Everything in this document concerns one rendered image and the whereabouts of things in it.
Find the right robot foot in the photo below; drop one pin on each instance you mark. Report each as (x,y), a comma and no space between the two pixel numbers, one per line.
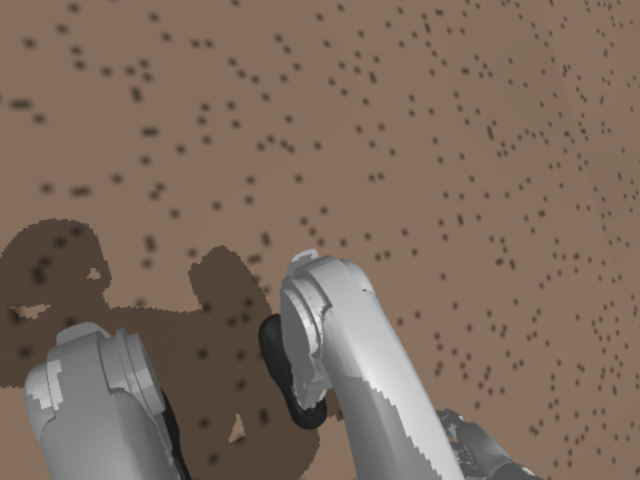
(279,367)

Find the left robot foot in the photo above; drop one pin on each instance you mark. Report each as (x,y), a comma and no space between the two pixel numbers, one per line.
(173,431)

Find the right robot arm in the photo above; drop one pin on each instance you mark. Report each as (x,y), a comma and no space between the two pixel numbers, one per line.
(514,471)

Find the right robot hand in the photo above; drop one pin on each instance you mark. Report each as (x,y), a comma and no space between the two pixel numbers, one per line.
(480,454)

